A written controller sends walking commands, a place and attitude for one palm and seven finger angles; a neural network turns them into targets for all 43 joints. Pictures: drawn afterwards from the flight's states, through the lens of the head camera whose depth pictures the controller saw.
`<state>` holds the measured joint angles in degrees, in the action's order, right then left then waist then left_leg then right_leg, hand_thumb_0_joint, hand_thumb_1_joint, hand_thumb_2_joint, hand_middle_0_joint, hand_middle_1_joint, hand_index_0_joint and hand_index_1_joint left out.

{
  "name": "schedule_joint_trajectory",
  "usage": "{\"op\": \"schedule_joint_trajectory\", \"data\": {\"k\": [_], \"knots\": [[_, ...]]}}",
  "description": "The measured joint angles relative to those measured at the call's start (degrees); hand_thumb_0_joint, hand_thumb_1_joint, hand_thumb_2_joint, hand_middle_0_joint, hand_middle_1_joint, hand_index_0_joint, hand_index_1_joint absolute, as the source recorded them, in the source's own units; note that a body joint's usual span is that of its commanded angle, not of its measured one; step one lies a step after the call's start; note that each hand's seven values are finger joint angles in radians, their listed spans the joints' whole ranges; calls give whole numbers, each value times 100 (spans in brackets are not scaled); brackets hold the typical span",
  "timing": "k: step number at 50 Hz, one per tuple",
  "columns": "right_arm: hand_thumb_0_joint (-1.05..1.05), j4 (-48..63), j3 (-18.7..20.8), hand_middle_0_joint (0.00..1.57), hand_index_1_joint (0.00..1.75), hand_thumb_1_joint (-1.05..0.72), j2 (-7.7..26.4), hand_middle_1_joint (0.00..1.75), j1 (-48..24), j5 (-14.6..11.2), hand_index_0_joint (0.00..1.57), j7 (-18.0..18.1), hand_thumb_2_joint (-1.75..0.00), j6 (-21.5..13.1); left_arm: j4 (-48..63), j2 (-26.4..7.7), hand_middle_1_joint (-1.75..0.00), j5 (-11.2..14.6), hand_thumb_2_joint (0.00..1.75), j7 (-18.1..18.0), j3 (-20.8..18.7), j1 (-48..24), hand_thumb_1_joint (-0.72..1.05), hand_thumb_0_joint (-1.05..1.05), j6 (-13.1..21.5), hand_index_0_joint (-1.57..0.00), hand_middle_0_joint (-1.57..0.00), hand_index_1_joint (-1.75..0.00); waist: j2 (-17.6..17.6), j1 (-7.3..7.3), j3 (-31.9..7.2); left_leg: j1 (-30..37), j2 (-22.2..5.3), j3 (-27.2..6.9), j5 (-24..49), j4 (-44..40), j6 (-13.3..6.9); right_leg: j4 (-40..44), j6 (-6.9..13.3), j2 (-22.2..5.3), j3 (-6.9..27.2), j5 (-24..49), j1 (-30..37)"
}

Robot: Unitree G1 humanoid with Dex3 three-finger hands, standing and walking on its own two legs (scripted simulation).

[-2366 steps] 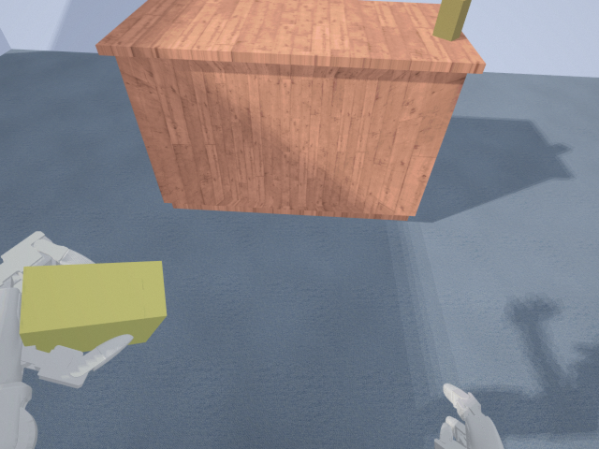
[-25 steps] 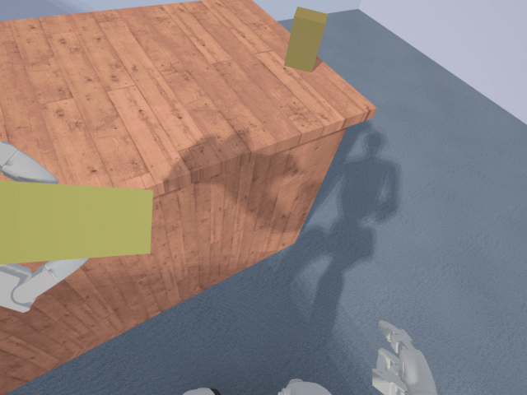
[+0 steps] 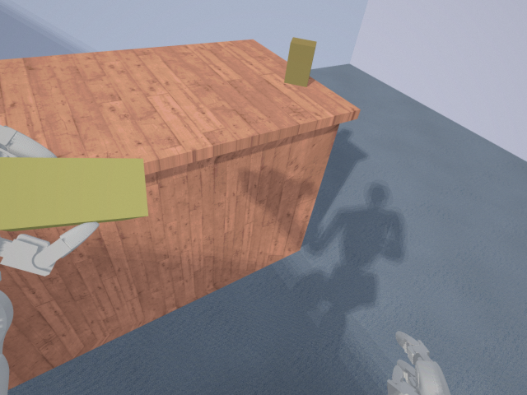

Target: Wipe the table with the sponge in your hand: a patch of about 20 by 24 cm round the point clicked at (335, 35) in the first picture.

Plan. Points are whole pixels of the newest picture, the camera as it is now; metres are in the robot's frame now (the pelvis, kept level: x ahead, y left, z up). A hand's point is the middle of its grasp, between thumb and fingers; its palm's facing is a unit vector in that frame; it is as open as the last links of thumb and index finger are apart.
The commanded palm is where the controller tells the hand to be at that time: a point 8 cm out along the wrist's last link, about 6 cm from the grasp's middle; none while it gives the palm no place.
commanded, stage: stop stepping back and stand still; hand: left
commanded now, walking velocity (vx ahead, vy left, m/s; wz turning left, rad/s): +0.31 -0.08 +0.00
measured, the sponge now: (93, 195) +0.25 +0.21 +0.24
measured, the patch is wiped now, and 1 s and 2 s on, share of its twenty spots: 0.95 0.95 0.95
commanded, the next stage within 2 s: stand and wait in 0.34 s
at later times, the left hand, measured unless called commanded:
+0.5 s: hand (28, 211) +0.19 +0.23 +0.27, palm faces +0.51 -0.82 -0.28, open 9.8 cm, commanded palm +0.14 +0.27 +0.28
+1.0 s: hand (41, 171) +0.24 +0.25 +0.27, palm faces +0.54 -0.77 -0.34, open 9.8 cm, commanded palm +0.18 +0.28 +0.28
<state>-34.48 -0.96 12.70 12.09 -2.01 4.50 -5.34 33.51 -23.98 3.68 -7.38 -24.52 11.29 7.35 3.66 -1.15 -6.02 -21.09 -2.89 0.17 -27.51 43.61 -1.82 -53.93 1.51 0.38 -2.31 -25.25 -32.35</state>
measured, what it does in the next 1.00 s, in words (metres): steps on the spot: right foot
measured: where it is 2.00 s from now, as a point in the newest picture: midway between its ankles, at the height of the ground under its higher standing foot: outside the picture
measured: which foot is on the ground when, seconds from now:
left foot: down 0.00-1.00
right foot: up 0.00-0.20, down 0.22-1.00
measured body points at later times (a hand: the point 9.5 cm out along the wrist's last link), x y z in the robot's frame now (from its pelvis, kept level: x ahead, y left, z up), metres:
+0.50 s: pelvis -0.01 -0.01 +0.01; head -0.05 +0.00 +0.46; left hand +0.16 +0.27 +0.28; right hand +0.15 -0.25 -0.06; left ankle +0.02 +0.12 -0.71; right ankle +0.02 -0.13 -0.68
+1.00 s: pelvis +0.03 -0.01 +0.03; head +0.03 -0.01 +0.48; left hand +0.20 +0.28 +0.29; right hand +0.22 -0.22 -0.06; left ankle +0.02 +0.12 -0.71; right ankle +0.04 -0.12 -0.71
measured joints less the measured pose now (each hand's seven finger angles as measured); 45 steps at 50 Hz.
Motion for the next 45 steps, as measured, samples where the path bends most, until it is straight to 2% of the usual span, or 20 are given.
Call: {"op": "schedule_joint_trajectory", "data": {"k": [2,4,6,9,11,12,14,16,19,21,23,25,28,30,32,35,37,39,42,45], "knots": [[1,10,-35,20,30,-90,-205,30,77,1,20,-78,-89,-109,2,-82,-138,-25,109,-25,-121,231,-52,0,-9,-78,-77,-137,97,-38,38,142,62,180,414,-160,137,-1050,-68,63,136,-85,-266],[1,-7,-93,20,30,-90,-337,30,321,5,20,-165,-89,-206,50,-103,-138,-24,109,-12,-111,467,-52,0,-2,-78,-77,-137,-5,-151,-77,273,50,135,638,-448,169,-1253,-112,85,62,23,-262],[1,-91,-155,20,30,-90,-394,30,555,9,20,-215,-89,-246,73,-97,-138,-17,109,29,-55,596,-52,0,66,-78,-77,-137,-183,-193,-136,409,-7,26,787,-745,179,-614,-113,42,-36,182,7],[1,-182,-249,20,30,-90,-377,30,777,77,20,-208,-89,-159,4,-204,-138,15,109,50,-89,648,-52,0,154,-78,-77,-137,-474,-180,-72,436,-145,-133,706,-739,184,1066,-96,32,-151,281,800],[1,-157,-271,20,30,-90,-329,30,836,94,20,-210,-89,-76,-90,-409,-138,-5,109,50,-175,521,-52,0,158,-78,-77,-137,-523,-137,20,105,-144,-191,103,-69,60,1978,26,-9,-164,544,1284],[1,-216,-242,20,30,-90,-257,30,752,89,20,-220,-89,-16,-166,-406,-138,-33,109,78,-176,404,-52,0,177,-78,-77,-137,-611,-71,137,-161,-159,-256,-116,579,17,1924,39,18,-215,1041,1207],[1,-492,-142,20,30,-90,-95,30,508,90,20,-221,-89,118,-324,-212,-138,-51,109,168,-88,245,-52,0,186,-78,-77,-137,-793,-3,357,-615,-86,-385,-25,1874,22,1671,-21,74,-324,1135,1163],[1,-678,-39,20,30,-90,-29,30,360,73,20,-226,-89,228,-339,-41,-138,-57,109,213,-68,310,-52,0,152,-78,-77,-137,-725,63,373,-778,3,-232,79,2228,-10,1686,-40,32,-266,1066,1188],[1,-576,16,20,30,-90,-1,30,254,88,20,-162,-89,255,-44,73,-138,-26,109,137,-158,634,-52,0,142,-78,-77,-137,-421,87,337,-340,-7,49,166,937,-112,1631,8,-155,-158,926,1139],[1,-347,42,20,30,-90,112,30,197,134,20,-59,-89,133,222,114,-138,7,109,44,-159,743,-52,0,172,-78,-77,-137,-455,43,337,46,-55,-55,266,-216,-136,1250,-7,-172,-215,389,966],[1,-295,97,20,30,-90,47,30,58,146,20,5,-89,-3,264,96,-138,-32,109,-52,-143,672,-52,0,202,-78,-77,-137,-331,64,425,59,-10,52,679,-168,25,396,-47,-119,30,-139,726],[1,-259,107,20,30,-90,-70,30,60,120,20,-28,-89,-129,128,49,-138,-65,109,-88,-106,514,-52,0,184,-78,-77,-137,-240,70,387,213,40,98,874,-367,129,-22,-113,-60,105,-233,679],[1,-182,-1,20,30,-90,-158,30,154,101,19,-94,-89,-245,-125,-27,-138,-68,109,-143,-98,281,-52,0,141,-78,-77,-137,-310,-16,262,349,48,-63,1021,-654,235,1100,-185,29,-44,28,1159],[1,-106,-71,20,30,-90,-161,30,134,109,20,-143,-89,-230,-252,-95,-138,-74,109,-143,-145,160,-52,0,156,-78,-77,-137,-379,-37,287,259,46,-154,881,-468,239,1922,-87,73,-117,930,1455],[1,-167,-59,20,30,-90,-101,30,24,115,20,-202,-89,-132,-343,-4,-138,-78,109,-71,-64,128,-52,0,176,-78,-77,-137,-571,-48,386,36,19,-281,581,126,167,1962,50,154,-258,1193,1494],[1,-346,-14,20,30,-90,-81,30,-89,102,20,-266,-89,35,-263,147,-138,-44,109,36,69,416,-52,0,154,-78,-77,-137,-591,28,411,-107,95,-201,523,574,122,2203,70,155,-219,1140,1589],[1,-314,-15,20,30,-90,-92,30,-84,112,20,-252,-89,90,-49,160,-138,-24,109,55,63,719,-52,0,154,-78,-77,-137,-487,51,436,136,117,-112,706,-85,61,2281,34,100,-132,1154,1600],[1,-208,-3,20,30,-90,-45,30,-51,149,20,-191,-89,62,199,136,-138,-13,109,22,41,940,-52,0,205,-78,-77,-137,-508,29,485,413,87,-213,992,-889,68,2191,-17,96,-151,1085,1551],[1,-198,15,20,30,-90,-106,30,-44,134,20,-116,-89,45,338,47,-138,-24,109,-56,-24,1063,-52,0,246,-78,-77,-137,-349,137,579,557,199,-98,1063,-1034,210,2175,-92,-22,-24,1041,1609],[1,-210,-8,20,30,-90,-133,30,-33,124,20,-105,-89,3,254,-6,-138,-54,109,-94,-101,960,-52,0,239,-78,-77,-137,-409,176,571,662,180,-130,1073,-1167,233,2417,-92,2,-55,1078,1780]]}}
